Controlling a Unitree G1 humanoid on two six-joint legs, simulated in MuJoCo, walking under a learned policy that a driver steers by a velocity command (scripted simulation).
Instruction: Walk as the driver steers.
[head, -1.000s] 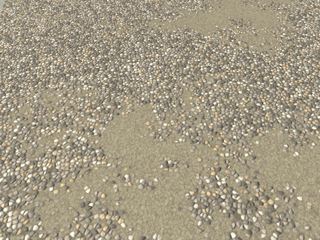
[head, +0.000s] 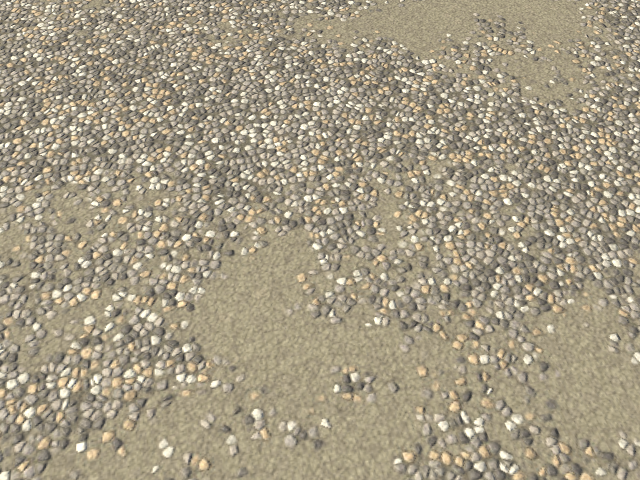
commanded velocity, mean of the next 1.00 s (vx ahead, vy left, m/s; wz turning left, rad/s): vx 0.49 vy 0.00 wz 0.08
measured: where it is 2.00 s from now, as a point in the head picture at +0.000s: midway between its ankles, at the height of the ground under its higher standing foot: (259, 249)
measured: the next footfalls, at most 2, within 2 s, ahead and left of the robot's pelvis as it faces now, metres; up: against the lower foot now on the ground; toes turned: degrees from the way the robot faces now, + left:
right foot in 0.04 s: +0.20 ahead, -0.07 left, +0.00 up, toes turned -4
left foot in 0.58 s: +0.51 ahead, +0.09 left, +0.00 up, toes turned +4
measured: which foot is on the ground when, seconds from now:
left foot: down 0.00-0.06, up 0.08-0.56, down 0.58-1.00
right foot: up 0.00-0.02, down 0.04-0.58, up 0.60-1.00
